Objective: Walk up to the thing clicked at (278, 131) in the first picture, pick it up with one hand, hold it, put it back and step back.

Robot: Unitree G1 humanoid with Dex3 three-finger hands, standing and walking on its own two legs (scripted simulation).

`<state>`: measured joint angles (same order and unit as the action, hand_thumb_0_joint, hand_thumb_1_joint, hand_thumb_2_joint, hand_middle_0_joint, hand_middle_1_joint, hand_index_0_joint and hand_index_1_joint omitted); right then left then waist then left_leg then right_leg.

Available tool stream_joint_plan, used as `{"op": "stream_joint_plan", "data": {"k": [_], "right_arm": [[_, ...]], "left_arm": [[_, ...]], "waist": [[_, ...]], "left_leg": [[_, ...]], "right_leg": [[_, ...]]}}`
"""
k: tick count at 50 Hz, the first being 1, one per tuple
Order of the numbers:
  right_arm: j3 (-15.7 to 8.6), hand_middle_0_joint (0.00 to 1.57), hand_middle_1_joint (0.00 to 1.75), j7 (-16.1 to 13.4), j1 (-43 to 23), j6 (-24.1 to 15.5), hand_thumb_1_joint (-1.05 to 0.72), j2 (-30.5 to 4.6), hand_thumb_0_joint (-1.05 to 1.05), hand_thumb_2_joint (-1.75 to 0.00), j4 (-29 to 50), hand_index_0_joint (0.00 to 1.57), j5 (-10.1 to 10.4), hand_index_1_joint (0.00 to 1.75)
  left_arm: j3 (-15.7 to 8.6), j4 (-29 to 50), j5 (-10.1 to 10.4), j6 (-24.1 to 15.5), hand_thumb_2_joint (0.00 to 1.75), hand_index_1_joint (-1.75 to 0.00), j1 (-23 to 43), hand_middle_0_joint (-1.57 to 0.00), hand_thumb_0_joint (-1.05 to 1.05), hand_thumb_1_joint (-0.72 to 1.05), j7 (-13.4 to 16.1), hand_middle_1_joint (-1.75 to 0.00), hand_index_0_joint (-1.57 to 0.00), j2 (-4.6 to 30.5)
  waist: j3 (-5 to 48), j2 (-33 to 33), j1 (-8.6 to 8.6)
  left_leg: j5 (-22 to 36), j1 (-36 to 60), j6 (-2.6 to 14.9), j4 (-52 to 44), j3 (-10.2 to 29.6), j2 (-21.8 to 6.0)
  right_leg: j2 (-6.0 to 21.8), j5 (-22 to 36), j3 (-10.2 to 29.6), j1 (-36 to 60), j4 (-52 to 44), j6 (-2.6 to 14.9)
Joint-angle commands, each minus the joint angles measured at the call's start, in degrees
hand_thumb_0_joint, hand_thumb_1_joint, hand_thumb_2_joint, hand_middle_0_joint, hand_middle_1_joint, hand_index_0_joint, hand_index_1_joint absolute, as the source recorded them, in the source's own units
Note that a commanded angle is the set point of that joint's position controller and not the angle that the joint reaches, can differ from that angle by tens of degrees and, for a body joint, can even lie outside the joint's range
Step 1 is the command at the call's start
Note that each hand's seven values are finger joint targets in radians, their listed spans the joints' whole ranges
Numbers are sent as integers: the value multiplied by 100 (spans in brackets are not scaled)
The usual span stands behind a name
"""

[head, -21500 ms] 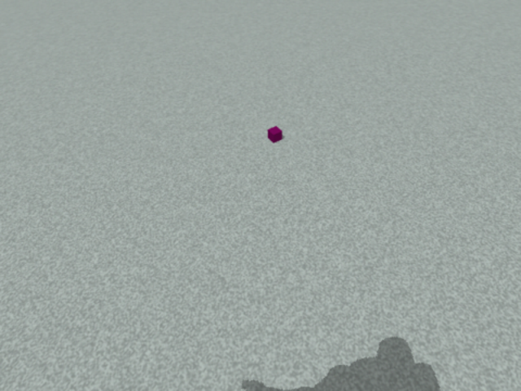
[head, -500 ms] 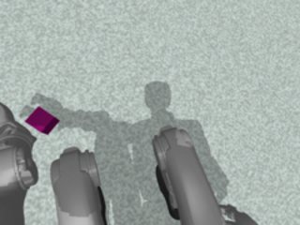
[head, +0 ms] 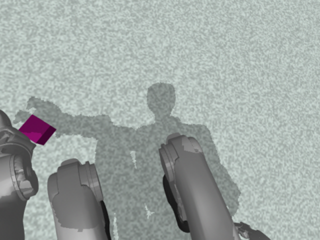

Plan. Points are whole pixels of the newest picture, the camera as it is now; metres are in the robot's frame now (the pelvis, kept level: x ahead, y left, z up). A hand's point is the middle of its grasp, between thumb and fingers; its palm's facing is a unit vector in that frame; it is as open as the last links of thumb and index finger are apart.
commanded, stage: rise first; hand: left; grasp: from above
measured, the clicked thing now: (38, 130) +0.45 +0.29 -0.29
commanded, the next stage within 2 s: approach in 0.64 s
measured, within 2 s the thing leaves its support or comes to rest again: neither
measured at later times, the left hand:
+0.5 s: hand (6, 137) +0.41 +0.31 -0.16, palm faces -0.27 -0.31 -0.91, open 13.9 cm
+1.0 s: hand (15, 124) +0.44 +0.30 -0.17, palm faces -0.25 -0.30 -0.92, open 14.1 cm
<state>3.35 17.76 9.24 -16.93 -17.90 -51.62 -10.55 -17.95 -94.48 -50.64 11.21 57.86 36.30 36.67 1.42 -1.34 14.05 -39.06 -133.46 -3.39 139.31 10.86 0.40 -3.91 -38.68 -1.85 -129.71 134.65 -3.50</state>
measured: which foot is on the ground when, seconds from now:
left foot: down 0.00-1.00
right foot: down 0.00-1.00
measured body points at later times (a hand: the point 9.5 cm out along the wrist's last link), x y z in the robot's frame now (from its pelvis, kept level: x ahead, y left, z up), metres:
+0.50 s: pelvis +0.00 +0.00 +0.00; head +0.23 +0.05 +0.39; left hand +0.42 +0.33 -0.11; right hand +0.03 -0.27 -0.11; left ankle +0.08 +0.14 -0.29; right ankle +0.10 -0.13 -0.29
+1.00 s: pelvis +0.00 +0.00 +0.00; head +0.24 +0.05 +0.38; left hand +0.45 +0.31 -0.12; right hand +0.02 -0.27 -0.10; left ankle +0.08 +0.14 -0.29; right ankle +0.10 -0.13 -0.29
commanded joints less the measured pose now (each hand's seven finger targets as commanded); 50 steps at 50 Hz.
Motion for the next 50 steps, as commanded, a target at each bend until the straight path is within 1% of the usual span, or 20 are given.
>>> {"op": "stream_joint_plan", "data": {"k": [1, 3, 5, 8, 9, 12, 15, 20, 23, 24, 26, 28, 30, 31, 39, 42, 44, 47, 49, 50], "right_arm": [[-365, 20, 30, 28, 1244, -41, -92, -1391, 0, -91, -55, 20, 49, 30], [-359, 20, 30, 49, 1309, -53, -92, -1404, 0, -91, -69, 20, 30, 30], [-350, 20, 30, 50, 1281, -78, -92, -1437, 0, -91, -61, 20, 40, 30], [-347, 20, 30, 77, 1320, -92, -92, -1423, 0, -91, -71, 20, 15, 30], [-350, 20, 30, 77, 1289, -107, -92, -1444, 0, -91, -105, 20, 11, 30], [-368, 20, 30, 79, 1252, -101, -92, -1407, 0, -91, -38, 20, 2, 30], [-409, 20, 30, 72, 1196, -83, -92, -1441, 0, -91, -50, 20, 28, 30], [-433, 20, 30, 62, 1169, -34, -92, -1419, 0, -91, -87, 20, 59, 30], [-429, 20, 30, 62, 1171, -67, -92, -1428, 0, -91, -93, 20, 51, 30], [-403, 20, 30, 70, 1193, -79, -92, -1381, 0, -91, -101, 20, 30, 30], [-452, 20, 30, 45, 1178, -118, -92, -1479, 0, -91, -89, 20, 80, 30], [-398, 20, 30, 58, 1246, -143, -92, -1443, 0, -91, -112, 20, 44, 30], [-404, 20, 30, 61, 1272, -182, -92, -1453, 0, -91, -135, 20, 25, 30], [-375, 20, 30, 66, 1246, -202, -91, -1446, 0, -90, -122, 20, 8, 30], [-396, 20, 30, 65, 1183, -184, -91, -1432, 0, -90, -107, 20, -10, 30], [-407, 20, 30, 77, 1245, -149, -91, -1463, 0, -90, -142, 20, -17, 30], [-362, 20, 30, 84, 1339, -161, -91, -1463, 0, -90, -232, 20, -85, 30], [-360, 20, 30, 101, 1586, -206, -92, -1500, 0, -90, -383, 20, -144, 30], [-357, 20, 30, 121, 1670, -241, -92, -1565, 0, -90, -456, 20, -168, 30], [-301, 20, 30, 130, 1503, -244, -92, -1565, 0, -90, -355, 20, -173, 30]], "left_arm": [[148, 476, -32, -3, 93, -102, 1454, -15, 0, -53, 177, -102, -15, 1199], [146, 506, -53, -6, 92, -103, 1501, -15, 0, -52, 168, -103, -15, 1218], [32, 568, 4, -14, 90, -102, 1495, -16, 0, -50, 228, -103, -17, 1353], [117, 480, -38, -31, 93, -104, 1522, -14, 0, -53, 226, -105, -14, 1249], [89, 628, -86, -43, 92, -104, 1612, -14, 0, -53, 222, -105, -15, 1450], [75, 710, -20, -51, 92, -103, 1696, -16, 0, -52, 272, -104, -16, 1312], [-7, 771, -4, -23, 93, -104, 1576, -14, 0, -54, 324, -104, -14, 1411], [176, 562, -26, 47, 94, -104, 1429, -14, 0, -54, 184, -105, -14, 1235], [156, 632, -1, 62, 92, -104, 1424, -14, 0, -52, 136, -105, -15, 1261], [270, 490, -12, 63, 92, -105, 1363, -14, 0, -52, 112, -106, -15, 1115], [158, 600, -29, 26, 91, -104, 1409, -14, 0, -52, 131, -105, -15, 1283], [276, 339, -10, -22, 92, -105, 1430, -13, 0, -53, 112, -106, -14, 1115], [171, 531, -85, -78, 92, -105, 1580, -13, 0, -52, 135, -106, -14, 1351], [244, 447, -97, -85, 94, -104, 1670, -13, 0, -53, 137, -105, -14, 1304], [39, 656, -105, -161, 100, -107, 1689, -10, 0, -61, 381, -106, -9, 1470], [206, 566, -164, -133, 101, -107, 2042, -10, 0, -61, 449, -105, -9, 1305], [389, 325, -166, -102, 100, -108, 2444, -10, 0, -61, 478, -107, -9, 1157], [450, 415, -96, -106, 100, -108, 3082, -10, 0, -61, 546, -107, -9, 1023], [423, 294, -115, -47, 101, -109, 3231, -10, 0, -61, 583, -108, -9, 1127], [477, -149, -94, 48, 99, -109, 3100, -10, 0, -61, 585, -108, -9, 1056]], "waist": [[3576, -1354, 148], [3549, -1233, 170], [3741, -1287, 74], [3645, -1226, 176], [3742, -1307, 134], [3766, -1425, 114], [3912, -1556, 20], [3593, -1424, 66], [3585, -1224, 74], [3497, -1177, 125], [3505, -1132, 71], [3504, -1065, 138], [3449, -1111, 156], [3420, -1137, 197], [3888, -1648, 52], [3753, -1723, 238], [3454, -1499, 504], [3580, -1584, 728], [3793, -1683, 725], [3670, -1614, 706]], "left_leg": [[797, 2634, 431, -1382, -765, -56], [894, 2500, 459, -1325, -787, -53], [972, 2549, 459, -1314, -783, -62], [982, 2569, 455, -1298, -770, -62], [939, 2593, 460, -1308, -774, -60], [872, 2650, 451, -1321, -827, -68], [817, 2762, 430, -1408, -808, -72], [655, 2566, 442, -1470, -806, -57], [723, 2506, 459, -1421, -799, -49], [745, 2447, 469, -1413, -811, -45], [639, 2507, 471, -1434, -748, -42], [673, 2353, 462, -1410, -784, -32], [664, 2436, 466, -1409, -747, -32], [688, 2500, 458, -1390, -739, -40], [829, 2926, 402, -1407, -794, -65], [768, 2913, 391, -1418, -755, -88], [576, 2676, 434, -1301, -741, -102], [834, 2807, 411, -1279, -695, -112], [988, 3033, 381, -1286, -653, -121], [879, 2956, 384, -1252, -656, -116]], "right_leg": [[-3, 967, -828, 1865, -1397, 508], [-7, 1089, -786, 2024, -1445, 474], [-6, 1178, -786, 2147, -1425, 466], [-5, 1208, -806, 2126, -1413, 467], [-16, 1155, -793, 2142, -1413, 464], [-4, 1086, -756, 2178, -1477, 474], [4, 999, -789, 2100, -1461, 502], [-16, 852, -781, 1907, -1493, 509], [8, 878, -767, 1959, -1510, 487], [-12, 935, -757, 2013, -1524, 475], [-8, 796, -787, 1891, -1539, 482], [-26, 867, -767, 2087, -1526, 474], [-1, 822, -794, 1967, -1486, 475], [7, 844, -803, 1888, -1469, 480], [27, 998, -801, 1988, -1409, 513], [15, 1000, -838, 1825, -1410, 527], [-1, 877, -838, 1765, -1510, 491], [29, 1141, -864, 1862, -1507, 478], [27, 1268, -924, 1934, -1470, 482], [22, 1167, -920, 1879, -1477, 481]]}}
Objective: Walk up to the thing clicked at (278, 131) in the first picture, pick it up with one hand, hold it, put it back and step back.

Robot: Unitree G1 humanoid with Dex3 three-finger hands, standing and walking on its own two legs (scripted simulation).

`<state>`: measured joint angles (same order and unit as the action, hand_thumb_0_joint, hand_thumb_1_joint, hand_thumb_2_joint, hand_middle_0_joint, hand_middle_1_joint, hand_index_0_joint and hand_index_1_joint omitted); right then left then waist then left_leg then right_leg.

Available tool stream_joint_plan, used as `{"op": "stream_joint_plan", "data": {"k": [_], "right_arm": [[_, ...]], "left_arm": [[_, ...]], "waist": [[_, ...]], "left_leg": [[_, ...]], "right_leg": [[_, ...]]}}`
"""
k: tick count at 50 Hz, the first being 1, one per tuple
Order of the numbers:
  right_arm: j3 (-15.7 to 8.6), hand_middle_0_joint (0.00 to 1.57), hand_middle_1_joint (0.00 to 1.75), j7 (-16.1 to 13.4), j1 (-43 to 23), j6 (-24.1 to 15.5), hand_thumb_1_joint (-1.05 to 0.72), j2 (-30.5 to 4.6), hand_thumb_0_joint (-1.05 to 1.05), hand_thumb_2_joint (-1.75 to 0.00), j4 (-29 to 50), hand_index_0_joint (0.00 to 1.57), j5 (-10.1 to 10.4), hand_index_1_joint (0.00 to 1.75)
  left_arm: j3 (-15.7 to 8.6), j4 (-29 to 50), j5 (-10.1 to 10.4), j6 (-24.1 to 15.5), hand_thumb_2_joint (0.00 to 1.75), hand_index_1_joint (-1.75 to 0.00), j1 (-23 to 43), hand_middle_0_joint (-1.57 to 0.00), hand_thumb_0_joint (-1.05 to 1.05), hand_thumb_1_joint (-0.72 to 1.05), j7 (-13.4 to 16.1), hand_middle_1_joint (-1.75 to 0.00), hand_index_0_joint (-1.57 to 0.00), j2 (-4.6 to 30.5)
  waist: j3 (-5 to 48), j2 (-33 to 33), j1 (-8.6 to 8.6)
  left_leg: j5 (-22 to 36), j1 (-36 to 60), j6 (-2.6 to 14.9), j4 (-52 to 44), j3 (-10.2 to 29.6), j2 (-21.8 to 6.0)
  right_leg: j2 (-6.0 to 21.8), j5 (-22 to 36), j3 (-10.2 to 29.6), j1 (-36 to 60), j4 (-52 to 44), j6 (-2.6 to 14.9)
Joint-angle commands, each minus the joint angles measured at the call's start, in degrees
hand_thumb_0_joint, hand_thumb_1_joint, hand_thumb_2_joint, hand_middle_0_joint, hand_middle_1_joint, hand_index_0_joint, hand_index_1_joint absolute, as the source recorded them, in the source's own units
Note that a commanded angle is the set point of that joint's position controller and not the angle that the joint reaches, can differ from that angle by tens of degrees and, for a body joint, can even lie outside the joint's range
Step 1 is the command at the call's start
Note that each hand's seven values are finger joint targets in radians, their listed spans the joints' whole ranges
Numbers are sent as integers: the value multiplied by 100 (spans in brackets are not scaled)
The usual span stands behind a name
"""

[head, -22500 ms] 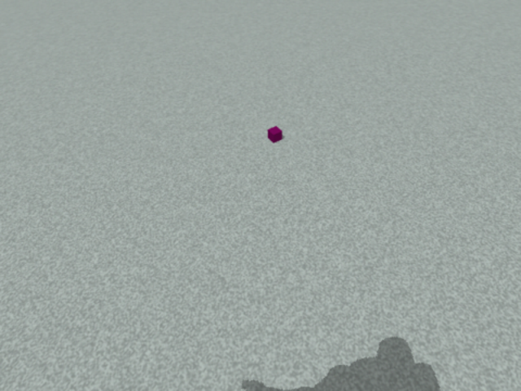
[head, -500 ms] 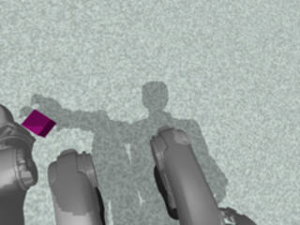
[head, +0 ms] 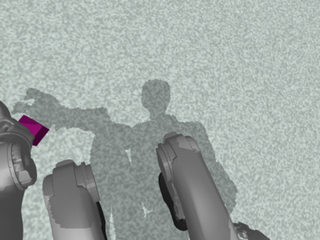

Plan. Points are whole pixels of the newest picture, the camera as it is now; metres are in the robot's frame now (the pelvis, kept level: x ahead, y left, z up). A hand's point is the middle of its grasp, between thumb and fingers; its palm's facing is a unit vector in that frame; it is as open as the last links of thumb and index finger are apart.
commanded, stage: approach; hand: left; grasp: from above
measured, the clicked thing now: (30, 130) +0.45 +0.29 -0.29
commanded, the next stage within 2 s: rest palm in 0.44 s
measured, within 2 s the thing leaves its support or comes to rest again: neither
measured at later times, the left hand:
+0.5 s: hand (18, 132) +0.43 +0.29 -0.21, palm faces -0.33 -0.30 -0.89, open 14.1 cm
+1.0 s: hand (17, 136) +0.42 +0.29 -0.22, palm faces -0.38 -0.29 -0.88, open 13.9 cm
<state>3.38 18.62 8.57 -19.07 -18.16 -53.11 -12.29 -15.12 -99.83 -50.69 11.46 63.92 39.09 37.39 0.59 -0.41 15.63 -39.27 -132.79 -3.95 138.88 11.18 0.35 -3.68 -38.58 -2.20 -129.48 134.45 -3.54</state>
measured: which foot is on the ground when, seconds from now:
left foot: down 0.00-1.00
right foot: down 0.00-1.00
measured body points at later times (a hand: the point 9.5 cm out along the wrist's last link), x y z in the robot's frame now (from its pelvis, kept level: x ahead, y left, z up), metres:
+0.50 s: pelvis -0.01 +0.00 +0.00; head +0.26 +0.05 +0.36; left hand +0.44 +0.30 -0.16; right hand -0.03 -0.26 -0.09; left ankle +0.08 +0.14 -0.29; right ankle +0.10 -0.13 -0.29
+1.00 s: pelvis -0.01 +0.00 +0.00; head +0.26 +0.06 +0.35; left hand +0.44 +0.30 -0.17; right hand +0.00 -0.26 -0.09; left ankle +0.08 +0.14 -0.29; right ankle +0.10 -0.13 -0.29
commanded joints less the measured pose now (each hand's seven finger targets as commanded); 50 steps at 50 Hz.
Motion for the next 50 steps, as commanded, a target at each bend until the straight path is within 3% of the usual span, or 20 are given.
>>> {"op": "stream_joint_plan", "data": {"k": [1, 2, 6, 10, 12, 13, 15, 16, 17, 20, 21, 23, 26, 29, 31, 33, 39, 42, 47, 50], "right_arm": [[-323, 20, 30, 36, 1546, -39, -92, -1607, 0, -90, -213, 20, 27, 30], [-297, 20, 30, 52, 1498, -26, -92, -1583, 0, -90, -227, 20, -9, 30], [-241, 20, 30, 83, 1375, 89, -92, -1591, 0, -91, -16, 20, 73, 30], [-134, 20, 30, 115, 1342, 199, -92, -1615, 0, -90, 138, 20, 115, 30], [-114, 20, 30, 109, 1516, 215, -91, -1613, 0, -90, 58, 20, 139, 30], [-101, 20, 30, 100, 1373, 184, -92, -1624, 0, -90, 148, 20, 113, 30], [-89, 20, 30, 97, 1518, 155, -91, -1710, 0, -90, 44, 20, 64, 30], [-45, 20, 30, 96, 1454, 125, -91, -1650, 0, -90, 130, 20, 42, 30], [-88, 20, 30, 81, 1551, 102, -91, -1708, 0, -90, 28, 20, 32, 30], [-45, 20, 30, 79, 1588, -1, -91, -1655, 0, -90, 54, 20, -19, 30], [-16, 20, 30, 89, 1495, -55, -91, -1607, 0, -90, 139, 20, -25, 30], [-16, 20, 30, 71, 1442, -134, -91, -1589, 0, -90, 89, 20, -29, 30], [-87, 20, 30, 90, 1385, -135, -92, -1585, 0, -91, 150, 20, -40, 30], [-203, 20, 30, 146, 1291, 37, -92, -1540, 0, -91, 179, 20, 29, 30], [-267, 20, 30, 175, 1290, 155, -92, -1541, 0, -91, 84, 20, 101, 30], [-211, 20, 30, 213, 1352, 199, -92, -1498, 0, -91, -17, 20, 89, 30], [-114, 20, 30, 197, 1685, 96, -91, -1741, 0, -90, -43, 20, 66, 30], [-104, 20, 30, 148, 1597, -46, -91, -1786, 0, -90, 45, 20, 79, 30], [96, 20, 30, -13, 1394, -209, -91, -1797, 0, -91, 247, 20, 7, 30], [221, 20, 30, -33, 1470, -228, -91, -1765, 0, -91, 244, 20, -71, 30]], "left_arm": [[127, 456, -132, 72, 100, -109, 2440, -10, 0, -61, 310, -108, -9, 1217], [144, 76, -166, 165, 100, -108, 2220, -10, 0, -61, 281, -107, -9, 1184], [-101, 204, -153, 384, 100, -108, 1724, -10, 0, -61, 239, -107, -9, 1545], [29, -106, -247, 511, 98, -108, 1375, -10, 0, -60, 141, -108, -10, 1513], [-135, 78, -161, 445, 97, -107, 1358, -10, 0, -59, 144, -107, -10, 1696], [-16, 154, -128, 425, 97, -107, 1393, -10, 0, -59, 109, -107, -10, 1600], [-197, 143, -127, 344, 96, -108, 1287, -10, 0, -58, 100, -108, -10, 1851], [-35, 247, -117, 292, 95, -109, 1446, -10, 0, -57, 61, -110, -11, 1708], [-242, 185, -96, 223, 96, -108, 1425, -10, 0, -58, 123, -108, -10, 1891], [-103, 311, -62, -31, 96, -107, 1726, -11, 0, -58, 164, -108, -11, 1721], [123, 492, -81, -106, 96, -107, 1927, -11, 0, -57, 136, -107, -11, 1517], [168, 826, -49, -260, 97, -106, 2227, -11, 0, -59, 226, -105, -10, 1629], [-234, 1547, 17, -334, 101, -105, 2212, -13, 0, -60, 466, -103, -11, 1992], [-281, 1688, 105, -104, 101, -102, 1666, -11, 0, -61, 535, -100, -8, 1727], [-259, 1202, 141, 89, 100, -102, 1381, -10, 0, -61, 406, -100, -8, 1456], [90, 456, 79, 257, 99, -104, 1075, -10, 0, -59, 152, -103, -9, 1069], [-6, 59, -74, 269, 92, -107, 919, -10, 0, -52, -21, -109, -12, 1366], [286, 38, 3, 113, 90, -109, 1308, -10, 0, -51, -7, -112, -12, 1025], [468, 206, -86, -246, 93, -108, 1830, -10, 0, -54, 94, -110, -11, 1489], [372, 105, -203, -431, 92, -107, 1900, -11, 0, -52, 326, -108, -12, 1719]], "waist": [[3802, -1787, 503], [3567, -1701, 499], [4030, -1811, 151], [3585, -1265, 323], [3571, -1219, 300], [3464, -1171, 352], [3216, -1027, 481], [3126, -1000, 540], [3183, -997, 549], [3179, -1385, 694], [3211, -1536, 764], [3419, -1887, 662], [4300, -2533, 339], [4639, -2726, 186], [4253, -2533, 128], [3394, -2019, 282], [2906, -818, 565], [2983, -952, 702], [2922, -1087, 859], [3090, -1382, 825]], "left_leg": [[858, 2851, 447, -1244, -687, -103], [816, 2664, 470, -1206, -747, -85], [1249, 2743, 477, -1359, -776, -64], [1141, 2047, 602, -1253, -771, -67], [1109, 2079, 598, -1274, -730, -81], [1077, 2087, 615, -1254, -701, -74], [944, 1977, 632, -1215, -697, -78], [855, 1864, 657, -1154, -728, -68], [785, 1947, 639, -1156, -682, -89], [460, 2286, 559, -1191, -629, -107], [387, 2457, 530, -1176, -613, -105], [291, 2690, 479, -1236, -634, -117], [672, 3348, 403, -1258, -706, -157], [1097, 3541, 350, -1255, -805, -168], [1276, 3159, 362, -1259, -831, -155], [1234, 2515, 429, -1169, -817, -146], [1222, 1994, 582, -1187, -627, -62], [721, 2193, 541, -1296, -525, -57], [114, 2177, 525, -1167, -584, -10], [311, 2440, 483, -1111, -590, -60]], "right_leg": [[-7, 1120, -881, 1913, -1481, 474], [-4, 1086, -864, 1904, -1491, 458], [-25, 1454, -844, 2379, -1425, 473], [-103, 1500, -770, 2536, -1496, 393], [-119, 1429, -781, 2554, -1495, 398], [-106, 1389, -826, 2429, -1473, 391], [-110, 1254, -819, 2484, -1488, 374], [-120, 1178, -755, 2458, -1541, 352], [-99, 1074, -800, 2445, -1530, 365], [-123, 701, -826, 2232, -1580, 431], [-115, 606, -850, 2106, -1561, 450], [-97, 510, -857, 2206, -1581, 473], [-40, 927, -869, 2468, -1479, 511], [-16, 1400, -860, 2517, -1412, 535], [-28, 1570, -868, 2272, -1361, 530], [-88, 1598, -869, 1969, -1349, 493], [-107, 1616, -898, 2326, -1440, 403], [-133, 1081, -968, 2137, -1485, 436], [-140, 251, -850, 2117, -1670, 438], [-122, 540, -900, 2289, -1593, 452]]}}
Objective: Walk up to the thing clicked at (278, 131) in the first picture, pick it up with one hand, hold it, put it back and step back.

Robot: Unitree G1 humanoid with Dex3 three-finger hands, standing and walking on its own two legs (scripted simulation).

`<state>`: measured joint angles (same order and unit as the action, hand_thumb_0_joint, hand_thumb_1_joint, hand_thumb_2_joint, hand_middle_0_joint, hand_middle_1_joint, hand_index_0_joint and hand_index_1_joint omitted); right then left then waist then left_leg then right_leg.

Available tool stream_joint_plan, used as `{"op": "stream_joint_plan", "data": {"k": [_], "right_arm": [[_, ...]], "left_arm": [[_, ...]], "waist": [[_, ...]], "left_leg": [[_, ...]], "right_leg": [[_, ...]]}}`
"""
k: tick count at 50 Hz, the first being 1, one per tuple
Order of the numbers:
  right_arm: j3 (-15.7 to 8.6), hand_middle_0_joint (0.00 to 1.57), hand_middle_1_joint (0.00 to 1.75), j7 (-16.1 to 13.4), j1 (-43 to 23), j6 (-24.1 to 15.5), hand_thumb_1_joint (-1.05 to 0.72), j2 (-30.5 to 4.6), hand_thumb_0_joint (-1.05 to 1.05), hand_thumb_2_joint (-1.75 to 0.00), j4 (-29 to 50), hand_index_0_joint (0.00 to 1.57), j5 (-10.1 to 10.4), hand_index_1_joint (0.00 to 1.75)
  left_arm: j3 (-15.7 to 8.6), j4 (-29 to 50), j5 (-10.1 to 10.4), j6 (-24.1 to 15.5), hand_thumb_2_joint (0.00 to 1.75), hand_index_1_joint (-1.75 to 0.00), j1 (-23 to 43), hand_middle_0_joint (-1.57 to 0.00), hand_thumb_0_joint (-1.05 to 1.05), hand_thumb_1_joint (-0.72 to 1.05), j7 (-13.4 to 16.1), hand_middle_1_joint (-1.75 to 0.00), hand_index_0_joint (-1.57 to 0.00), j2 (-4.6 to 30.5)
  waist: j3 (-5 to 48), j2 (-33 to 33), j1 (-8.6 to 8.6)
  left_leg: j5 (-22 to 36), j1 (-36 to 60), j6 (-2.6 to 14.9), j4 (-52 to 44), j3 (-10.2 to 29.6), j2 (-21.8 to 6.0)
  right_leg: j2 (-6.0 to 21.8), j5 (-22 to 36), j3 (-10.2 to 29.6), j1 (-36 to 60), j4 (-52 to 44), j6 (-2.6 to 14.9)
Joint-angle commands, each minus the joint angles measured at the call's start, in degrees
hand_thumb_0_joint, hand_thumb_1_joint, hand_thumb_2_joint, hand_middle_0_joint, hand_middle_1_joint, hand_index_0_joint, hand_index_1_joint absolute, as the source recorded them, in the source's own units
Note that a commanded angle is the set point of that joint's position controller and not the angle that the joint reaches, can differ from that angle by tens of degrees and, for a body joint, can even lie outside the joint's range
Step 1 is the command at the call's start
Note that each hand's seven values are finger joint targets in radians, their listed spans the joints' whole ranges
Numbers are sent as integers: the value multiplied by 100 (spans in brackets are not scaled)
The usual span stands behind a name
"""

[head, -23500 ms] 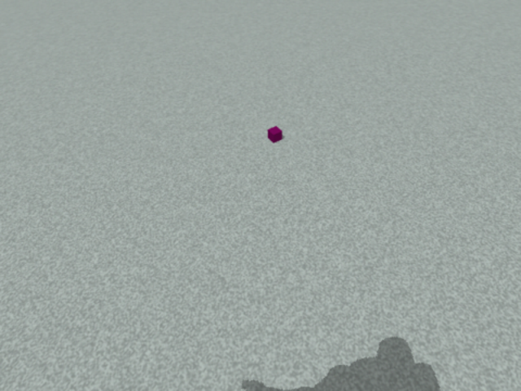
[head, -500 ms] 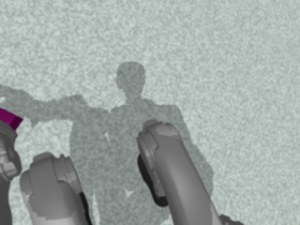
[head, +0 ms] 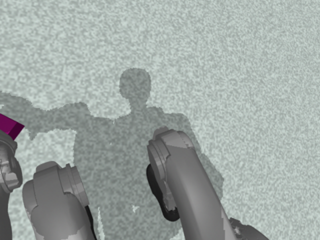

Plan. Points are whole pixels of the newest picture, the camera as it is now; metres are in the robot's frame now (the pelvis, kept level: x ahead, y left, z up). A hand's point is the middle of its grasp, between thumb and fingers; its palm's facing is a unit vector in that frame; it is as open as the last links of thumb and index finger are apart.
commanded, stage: rest palm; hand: left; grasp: from above
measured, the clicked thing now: (2, 128) +0.45 +0.30 -0.29
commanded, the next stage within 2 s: close in 1.12 s
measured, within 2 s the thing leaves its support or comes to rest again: neither
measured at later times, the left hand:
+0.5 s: hand out of the picture +0.44 +0.30 -0.25, palm faces -0.29 -0.32 -0.90, open 13.3 cm
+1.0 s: hand out of the picture +0.45 +0.29 -0.27, palm faces -0.28 -0.31 -0.91, open 12.9 cm
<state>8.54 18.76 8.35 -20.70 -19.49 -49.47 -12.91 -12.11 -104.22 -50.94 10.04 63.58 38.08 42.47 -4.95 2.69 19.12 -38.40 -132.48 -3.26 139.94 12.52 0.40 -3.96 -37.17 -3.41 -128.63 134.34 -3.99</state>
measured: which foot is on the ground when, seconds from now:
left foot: down 0.00-1.00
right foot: down 0.00-1.00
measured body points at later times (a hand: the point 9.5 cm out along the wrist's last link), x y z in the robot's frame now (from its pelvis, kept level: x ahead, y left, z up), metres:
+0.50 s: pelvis +0.00 +0.01 -0.01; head +0.29 +0.09 +0.33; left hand +0.46 +0.31 -0.20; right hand -0.01 -0.23 -0.06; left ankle +0.08 +0.14 -0.29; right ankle +0.11 -0.13 -0.29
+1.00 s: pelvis +0.00 +0.02 +0.00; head +0.29 +0.11 +0.32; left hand +0.46 +0.31 -0.21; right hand -0.01 -0.23 -0.04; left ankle +0.08 +0.14 -0.29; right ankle +0.11 -0.13 -0.29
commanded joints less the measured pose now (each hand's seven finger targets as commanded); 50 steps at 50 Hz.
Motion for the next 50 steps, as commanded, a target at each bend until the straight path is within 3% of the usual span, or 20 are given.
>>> {"op": "stream_joint_plan", "data": {"k": [1, 4, 7, 10, 11, 12, 14, 15, 17, 18, 19, 22, 27, 32, 38, 39, 42, 44, 45, 50], "right_arm": [[-274, 20, 30, -31, 1482, -96, -92, -1669, 0, -91, -94, 20, -12, 30], [-241, 20, 30, 45, 1318, -107, -92, -1760, 0, -91, -69, 20, -90, 30], [-155, 20, 30, 202, 1219, -145, -92, -1867, 0, -91, -73, 20, -207, 30], [-134, 20, 30, 363, 1197, -193, -92, -1961, 0, -91, -75, 20, -229, 30], [-93, 20, 30, 414, 1225, -205, -92, -1964, 0, -91, -56, 20, -263, 30], [-90, 20, 30, 457, 1194, -225, -93, -2002, 0, -91, -61, 20, -256, 30], [-16, 20, 30, 526, 1141, -227, -92, -2049, 0, -91, -9, 20, -249, 30], [-20, 20, 30, 545, 1171, -219, -92, -2144, 0, -91, 93, 20, -225, 30], [41, 20, 30, 572, 1132, -206, -92, -2090, 0, -91, 89, 20, -202, 30], [65, 20, 30, 591, 1128, -214, -93, -2107, 0, -91, 73, 20, -191, 30], [139, 20, 30, 608, 1197, -206, -92, -2039, 0, -91, 125, 20, -200, 30], [128, 20, 30, 588, 1236, -220, -92, -2119, 0, -91, 97, 20, -153, 30], [146, 20, 30, 552, 1153, -337, -92, -2100, 0, -91, 154, 20, -147, 30], [166, 20, 30, 501, 1147, -446, -92, -2174, 0, -91, 118, 20, -107, 30], [291, 20, 30, 488, 1015, -474, -92, -2178, 0, -91, 191, 20, -141, 30], [288, 20, 30, 479, 1102, -459, -92, -2233, 0, -91, 146, 20, -128, 30], [341, 20, 30, 476, 978, -461, -92, -2237, 0, -91, 189, 20, -93, 30], [344, 20, 30, 491, 982, -457, -92, -2232, 0, -91, 271, 20, -87, 30], [382, 20, 30, 516, 1012, -443, -92, -2197, 0, -91, 274, 20, -136, 30], [373, 20, 30, 527, 876, -482, -92, -2325, 0, -91, 432, 20, -103, 30]], "left_arm": [[-57, 541, -247, -339, 93, -105, 2009, -12, 0, -53, 559, -105, -12, 1412], [-328, 423, -361, -388, 96, -103, 1980, -18, 0, -49, 974, -103, -17, 1644], [-448, 114, -421, -305, 103, -107, 1816, -21, 0, -45, 1301, -106, -20, 1713], [-599, 62, -219, -236, 104, -106, 1714, -22, 0, -44, 1507, -105, -20, 1835], [-561, -35, -145, -207, 102, -105, 1686, -22, 0, -43, 1524, -104, -21, 1793], [-548, -22, 7, -202, 96, -104, 1617, -21, 0, -43, 1518, -104, -20, 1832], [-502, -110, 91, -133, 93, -103, 1419, -19, 0, -44, 1437, -104, -19, 1878], [-697, -83, 148, -120, 93, -104, 1412, -17, 0, -46, 1431, -105, -18, 2050], [-727, -198, 240, -45, 90, -104, 1244, -17, 0, -45, 1320, -106, -18, 2095], [-506, -166, 211, -40, 91, -104, 1296, -17, 0, -46, 1216, -105, -18, 1923], [-656, -252, 272, -18, 91, -105, 1192, -15, 0, -46, 1172, -106, -16, 2006], [-592, -137, 234, -31, 92, -105, 1143, -17, 0, -46, 1061, -106, -18, 2059], [-177, 158, 175, -138, 91, -104, 1568, -20, 0, -42, 868, -105, -20, 1823], [-76, 234, 160, -305, 86, -101, 1627, -21, 0, -40, 966, -102, -23, 1883], [-54, 75, 134, -310, 91, -102, 1665, -21, 0, -41, 1084, -102, -21, 2025], [-157, -39, 105, -282, 92, -104, 1608, -21, 0, -41, 1118, -105, -22, 2113], [-169, -94, 61, -217, 94, -103, 1504, -23, 0, -41, 1149, -102, -22, 2242], [-237, -101, 94, -168, 93, -99, 1438, -24, 0, -39, 1199, -99, -24, 2264], [-168, -58, 97, -139, 91, -99, 1491, -24, 0, -39, 1184, -98, -24, 2210], [-194, 40, 331, -41, 87, -96, 1371, -23, 0, -40, 1136, -96, -23, 2204]], "waist": [[3712, -1993, 430], [3722, -2549, 389], [3542, -2740, 500], [3401, -2672, 489], [3312, -2656, 589], [3185, -2601, 584], [3103, -2543, 623], [3297, -2507, 633], [3164, -2361, 595], [3127, -2454, 658], [3126, -2252, 693], [3148, -2303, 671], [2833, -2320, 901], [2709, -2204, 943], [2528, -2395, 906], [2564, -2388, 906], [2427, -2339, 857], [2455, -2380, 820], [2505, -2399, 882], [2414, -2340, 900]], "left_leg": [[304, 2643, 380, -1236, -703, -88], [504, 3090, 274, -1264, -645, -176], [876, 3154, 237, -1126, -668, -205], [1199, 3211, 276, -995, -603, -226], [1217, 3197, 294, -1005, -580, -214], [1187, 3176, 316, -986, -541, -215], [1203, 3116, 337, -920, -508, -225], [1324, 3115, 327, -961, -465, -251], [1440, 2930, 333, -899, -458, -254], [1453, 2879, 324, -890, -469, -259], [1502, 2812, 337, -884, -433, -269], [1372, 2721, 324, -959, -398, -290], [661, 2748, 333, -997, -289, -280], [341, 2690, 342, -1017, -206, -267], [536, 2878, 266, -1070, -139, -297], [565, 2890, 271, -1089, -157, -303], [574, 2726, 282, -1039, -175, -319], [732, 2807, 262, -1059, -135, -333], [810, 2879, 260, -1026, -163, -323], [767, 2878, 263, -1063, -55, -376]], "right_leg": [[-58, 541, -851, 2085, -1480, 522], [-57, 837, -969, 2115, -1368, 572], [-17, 1260, -1028, 2242, -1259, 537], [18, 1579, -1099, 2415, -1208, 474], [0, 1594, -1116, 2465, -1217, 470], [21, 1564, -1148, 2489, -1187, 447], [-19, 1614, -1170, 2446, -1152, 434], [-56, 1721, -1166, 2586, -1166, 445], [-38, 1832, -1179, 2538, -1112, 432], [-49, 1876, -1156, 2508, -1093, 431], [-61, 1927, -1202, 2604, -1118, 419], [-102, 1860, -1186, 2681, -1146, 444], [-99, 1190, -1298, 2273, -1153, 453], [-100, 897, -1314, 2256, -1267, 440], [-39, 1103, -1371, 2259, -1154, 436], [-67, 1150, -1353, 2357, -1230, 434], [-70, 1211, -1313, 2383, -1275, 408], [-49, 1344, -1331, 2454, -1214, 408], [-52, 1442, -1321, 2520, -1228, 399], [-59, 1434, -1375, 2458, -1183, 380]]}}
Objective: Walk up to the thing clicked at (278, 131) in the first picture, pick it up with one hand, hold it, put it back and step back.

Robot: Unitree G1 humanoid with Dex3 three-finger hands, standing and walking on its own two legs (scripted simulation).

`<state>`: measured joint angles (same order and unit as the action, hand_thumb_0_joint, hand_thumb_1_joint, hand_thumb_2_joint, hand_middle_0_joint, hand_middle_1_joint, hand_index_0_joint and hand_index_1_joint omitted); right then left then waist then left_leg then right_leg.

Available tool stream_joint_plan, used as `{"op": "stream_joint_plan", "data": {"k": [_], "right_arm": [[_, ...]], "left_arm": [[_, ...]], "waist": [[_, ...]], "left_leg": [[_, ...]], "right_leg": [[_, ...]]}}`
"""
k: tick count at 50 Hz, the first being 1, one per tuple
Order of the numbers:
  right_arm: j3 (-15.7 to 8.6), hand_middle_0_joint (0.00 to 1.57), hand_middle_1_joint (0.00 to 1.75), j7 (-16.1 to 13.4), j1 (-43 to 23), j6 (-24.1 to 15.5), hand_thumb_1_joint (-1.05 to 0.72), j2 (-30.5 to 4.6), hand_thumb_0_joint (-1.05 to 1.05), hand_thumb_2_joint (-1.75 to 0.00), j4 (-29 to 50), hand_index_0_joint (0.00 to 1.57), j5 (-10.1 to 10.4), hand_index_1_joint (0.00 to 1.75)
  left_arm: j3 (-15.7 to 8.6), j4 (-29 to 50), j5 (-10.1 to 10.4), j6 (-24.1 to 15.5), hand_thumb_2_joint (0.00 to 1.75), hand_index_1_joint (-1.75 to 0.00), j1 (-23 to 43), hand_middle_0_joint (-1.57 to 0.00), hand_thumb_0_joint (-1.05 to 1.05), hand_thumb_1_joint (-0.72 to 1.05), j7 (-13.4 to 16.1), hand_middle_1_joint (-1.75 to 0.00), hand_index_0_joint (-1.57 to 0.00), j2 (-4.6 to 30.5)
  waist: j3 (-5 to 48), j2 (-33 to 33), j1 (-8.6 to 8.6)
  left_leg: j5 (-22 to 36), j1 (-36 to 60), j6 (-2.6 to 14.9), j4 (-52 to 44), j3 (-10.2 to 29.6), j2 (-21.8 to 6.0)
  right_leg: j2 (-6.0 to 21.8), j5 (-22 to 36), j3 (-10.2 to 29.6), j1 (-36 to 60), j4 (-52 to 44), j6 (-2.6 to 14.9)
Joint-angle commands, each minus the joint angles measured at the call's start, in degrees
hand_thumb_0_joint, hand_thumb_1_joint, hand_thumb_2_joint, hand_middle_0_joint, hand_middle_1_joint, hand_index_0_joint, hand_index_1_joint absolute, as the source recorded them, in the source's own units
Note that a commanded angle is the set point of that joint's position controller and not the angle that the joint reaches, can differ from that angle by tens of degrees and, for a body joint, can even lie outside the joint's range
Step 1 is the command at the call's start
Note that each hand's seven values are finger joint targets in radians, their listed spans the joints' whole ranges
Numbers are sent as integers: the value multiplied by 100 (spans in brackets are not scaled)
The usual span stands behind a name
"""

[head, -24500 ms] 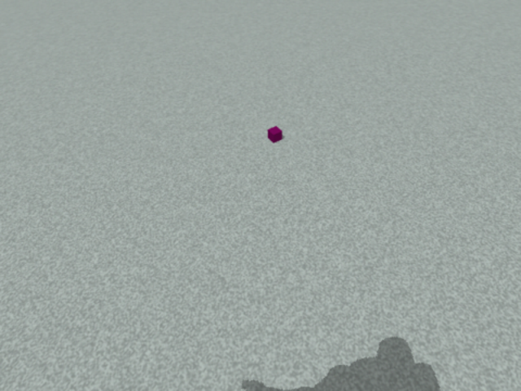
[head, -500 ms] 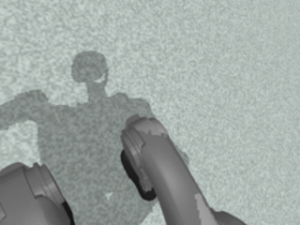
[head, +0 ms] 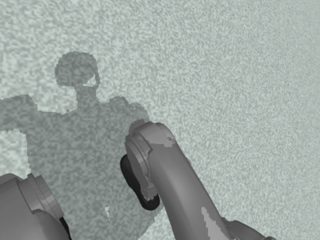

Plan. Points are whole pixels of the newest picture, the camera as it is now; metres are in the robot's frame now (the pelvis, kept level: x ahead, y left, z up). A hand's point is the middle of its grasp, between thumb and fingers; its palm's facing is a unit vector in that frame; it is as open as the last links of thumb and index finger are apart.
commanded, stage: rest palm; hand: left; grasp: from above
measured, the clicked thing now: out of the picture +0.42 +0.32 -0.29
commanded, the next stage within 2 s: close in 0.12 s
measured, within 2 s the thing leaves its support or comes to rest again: neither
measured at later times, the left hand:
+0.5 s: hand out of the picture +0.42 +0.32 -0.26, palm faces -0.26 -0.33 -0.91, open 11.5 cm
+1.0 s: hand out of the picture +0.42 +0.32 -0.26, palm faces -0.26 -0.33 -0.91, open 9.6 cm
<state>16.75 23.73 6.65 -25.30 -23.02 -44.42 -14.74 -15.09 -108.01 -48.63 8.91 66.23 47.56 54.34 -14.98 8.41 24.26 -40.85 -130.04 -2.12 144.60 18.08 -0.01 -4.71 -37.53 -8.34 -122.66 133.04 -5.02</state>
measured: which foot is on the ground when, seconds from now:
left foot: down 0.00-1.00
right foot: down 0.00-1.00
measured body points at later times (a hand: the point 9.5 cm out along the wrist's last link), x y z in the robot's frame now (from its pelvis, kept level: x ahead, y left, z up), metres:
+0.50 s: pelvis +0.00 +0.00 +0.00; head +0.28 +0.11 +0.32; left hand +0.43 +0.33 -0.21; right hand +0.02 -0.25 -0.04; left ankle +0.07 +0.13 -0.28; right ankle +0.13 -0.13 -0.28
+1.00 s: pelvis -0.01 +0.00 +0.01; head +0.28 +0.11 +0.33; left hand +0.43 +0.33 -0.21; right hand +0.00 -0.25 -0.03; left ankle +0.07 +0.13 -0.28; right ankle +0.13 -0.13 -0.28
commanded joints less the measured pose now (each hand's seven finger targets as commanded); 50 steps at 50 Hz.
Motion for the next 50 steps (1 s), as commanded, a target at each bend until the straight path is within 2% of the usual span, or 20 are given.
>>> {"op": "stream_joint_plan", "data": {"k": [1, 2, 4, 9, 10, 11, 13, 14, 17, 18, 24, 25, 30, 32, 34, 36, 37, 44, 48, 50], "right_arm": [[-420, 20, 30, 21, 1058, -20, -93, -1939, 0, -92, -85, 20, 77, 30], [-456, 20, 30, 18, 1077, -12, -92, -1985, 0, -92, -101, 20, 110, 30], [-400, 20, 30, 36, 1155, -3, -92, -1919, 0, -91, -56, 20, 71, 30], [-412, 20, 30, 60, 1176, -23, -92, -2024, 0, -91, -31, 20, 109, 30], [-392, 20, 30, 69, 1188, -24, -92, -1977, 0, -91, -48, 20, 87, 30], [-428, 20, 30, 59, 1256, -11, -92, -2051, 0, -91, -19, 20, 122, 30], [-398, 20, 30, 43, 1244, 0, -91, -2011, 0, -91, 7, 20, 149, 30], [-379, 20, 30, 43, 1296, 5, -91, -1990, 0, -91, -69, 20, 111, 30], [-370, 20, 30, 22, 1236, -1, -90, -1993, 0, -91, -32, 20, 131, 30], [-331, 20, 30, 16, 1227, -14, -91, -1940, 0, -91, -47, 20, 97, 30], [-383, 20, 30, -61, 1185, 5, -90, -1969, 0, -91, -56, 20, 173, 30], [-378, 20, 30, -73, 1190, 3, -91, -1999, 0, -91, 0, 20, 155, 30], [-357, 20, 30, -116, 1164, 3, -91, -1988, 0, -91, 52, 20, 172, 30], [-349, 20, 30, -127, 1229, 9, -91, -1945, 0, -91, -9, 20, 163, 30], [-360, 20, 30, -139, 1217, 24, -91, -1997, 0, -91, 58, 20, 171, 30], [-316, 20, 30, -150, 1226, 33, -91, -1958, 0, -91, 65, 20, 153, 30], [-328, 20, 30, -160, 1233, 42, -91, -1989, 0, -91, 45, 20, 172, 30], [-366, 20, 30, -184, 1271, 62, -90, -1961, 0, -91, 2, 20, 158, 30], [-397, 20, 30, -184, 1285, 39, -90, -1979, 0, -91, -7, 20, 177, 30], [-406, 20, 30, -175, 1302, 38, -90, -1992, 0, -91, -10, 20, 176, 30]], "left_arm": [[171, 521, 104, 83, 89, -97, 1157, -25, 0, -38, 143, -96, -24, 1027], [101, 493, 116, 78, 86, -95, 1122, -26, 0, -38, 136, -95, -25, 1075], [224, 620, 160, 77, 84, -94, 1110, -27, 0, -36, 73, -94, -26, 951], [235, 724, 220, 37, 85, -94, 1066, -26, 0, -36, 73, -93, -26, 911], [314, 776, 196, 38, 85, -94, 1140, -28, 0, -33, 52, -94, -28, 877], [201, 707, 175, 33, 84, -94, 1010, -29, 0, -32, 73, -94, -29, 969], [182, 776, 180, 17, 75, -85, 1084, -38, 0, -19, 103, -86, -39, 1013], [238, 792, 116, 1, 76, -85, 1227, -40, 0, -18, 108, -85, -40, 1040], [236, 700, 132, 26, 66, -80, 1215, -41, 0, -12, 100, -82, -43, 1006], [299, 739, 178, 33, 65, -78, 1243, -43, 0, -10, 62, -80, -45, 989], [255, 632, 108, 53, 59, -73, 1099, -47, 0, -5, -22, -75, -49, 1082], [305, 664, 131, 49, 59, -74, 1125, -48, 0, -3, -48, -77, -50, 1084], [251, 761, 215, 56, 53, -68, 1029, -52, 0, 2, -26, -71, -55, 1109], [225, 803, 167, 55, 52, -67, 1050, -55, 0, 5, -48, -70, -57, 1199], [118, 750, 206, 66, 49, -64, 989, -57, 0, 8, -19, -66, -60, 1265], [138, 829, 208, 70, 47, -62, 1014, -60, 0, 11, -43, -65, -62, 1286], [27, 764, 211, 76, 47, -61, 968, -60, 0, 11, -12, -64, -62, 1358], [166, 784, 46, 93, 44, -57, 1086, -68, 0, 23, -23, -60, -71, 1278], [71, 727, 123, 98, 42, -56, 989, -73, 0, 29, 2, -59, -76, 1286], [135, 743, 132, 89, 41, -55, 1067, -73, 0, 30, 10, -58, -76, 1213]], "waist": [[3439, -2912, 416], [3469, -2993, 386], [3554, -3059, 415], [3539, -3083, 420], [3469, -3064, 467], [3582, -3055, 445], [3605, -3045, 396], [3522, -3112, 480], [3421, -2945, 490], [3362, -2969, 555], [3341, -2926, 452], [3378, -2868, 512], [3495, -2737, 464], [3421, -2741, 437], [3477, -2718, 407], [3493, -2788, 428], [3492, -2790, 368], [3392, -2953, 479], [3433, -2894, 443], [3414, -2998, 494]], "left_leg": [[1056, 2673, 145, -1509, -650, -319], [1039, 2687, 130, -1595, -607, -341], [1222, 2818, 115, -1549, -641, -343], [1242, 2804, 109, -1554, -571, -380], [1189, 2782, 121, -1526, -600, -346], [1192, 2771, 130, -1560, -590, -364], [1239, 2783, 120, -1552, -573, -372], [1195, 2751, 126, -1542, -634, -345], [1033, 2619, 150, -1511, -635, -345], [976, 2628, 147, -1498, -655, -326], [749, 2573, 140, -1654, -599, -348], [747, 2536, 159, -1598, -629, -337], [923, 2563, 174, -1521, -649, -348], [844, 2486, 189, -1524, -688, -329], [845, 2448, 194, -1531, -696, -355], [902, 2494, 186, -1540, -726, -359], [961, 2529, 166, -1580, -687, -389], [824, 2577, 161, -1634, -674, -380], [807, 2627, 149, -1697, -620, -401], [831, 2693, 127, -1766, -551, -416]], "right_leg": [[16, 1541, -869, 1893, -1047, 479], [16, 1485, -898, 1861, -1036, 501], [-6, 1654, -896, 1995, -1035, 502], [-1, 1676, -945, 2035, -1013, 516], [11, 1625, -950, 1974, -994, 516], [-26, 1616, -943, 2083, -1082, 521], [-7, 1663, -932, 2090, -1071, 525], [2, 1635, -927, 2102, -1095, 523], [-8, 1476, -931, 2000, -1144, 512], [-8, 1450, -921, 1975, -1130, 501], [-4, 1244, -925, 1923, -1189, 514], [-29, 1262, -901, 2030, -1234, 507], [-29, 1428, -856, 2173, -1287, 478], [-37, 1318, -846, 2110, -1317, 485], [-50, 1306, -833, 2195, -1370, 489], [-48, 1352, -821, 2242, -1366, 488], [-46, 1393, -853, 2213, -1344, 497], [-32, 1295, -876, 2079, -1340, 515], [-23, 1284, -897, 2075, -1331, 518], [-8, 1335, -928, 2039, -1266, 528]]}}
